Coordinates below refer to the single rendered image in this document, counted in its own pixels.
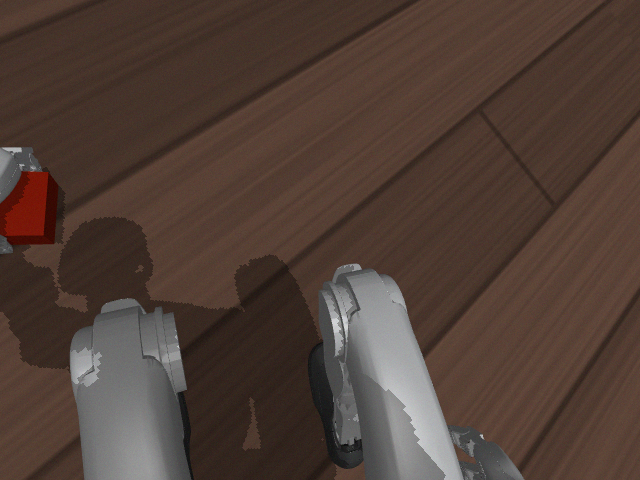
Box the small box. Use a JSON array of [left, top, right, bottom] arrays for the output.
[[0, 171, 58, 245]]

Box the right robot foot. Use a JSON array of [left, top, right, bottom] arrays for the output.
[[308, 342, 363, 469]]

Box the left robot hand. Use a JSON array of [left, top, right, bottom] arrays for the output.
[[0, 147, 42, 254]]

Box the left robot foot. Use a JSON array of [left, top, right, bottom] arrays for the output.
[[178, 391, 194, 480]]

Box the right robot hand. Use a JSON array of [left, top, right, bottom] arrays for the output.
[[447, 425, 524, 480]]

